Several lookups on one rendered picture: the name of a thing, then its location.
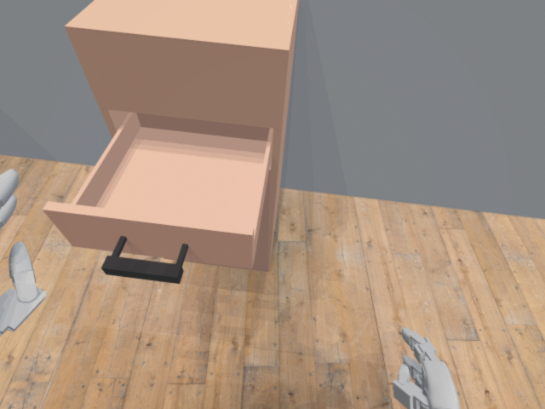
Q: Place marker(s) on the cabinet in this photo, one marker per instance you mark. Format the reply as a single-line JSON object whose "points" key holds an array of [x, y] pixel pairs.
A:
{"points": [[227, 61]]}

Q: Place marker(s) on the drawer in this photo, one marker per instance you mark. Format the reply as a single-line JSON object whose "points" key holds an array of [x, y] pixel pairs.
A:
{"points": [[165, 181]]}

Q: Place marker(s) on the right robot hand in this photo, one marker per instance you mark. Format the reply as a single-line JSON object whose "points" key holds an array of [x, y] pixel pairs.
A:
{"points": [[434, 387]]}

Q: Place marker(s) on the handle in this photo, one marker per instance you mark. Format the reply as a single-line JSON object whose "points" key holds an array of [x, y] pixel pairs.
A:
{"points": [[142, 269]]}

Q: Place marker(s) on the left robot hand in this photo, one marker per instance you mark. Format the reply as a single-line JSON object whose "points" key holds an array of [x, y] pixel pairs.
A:
{"points": [[16, 305]]}

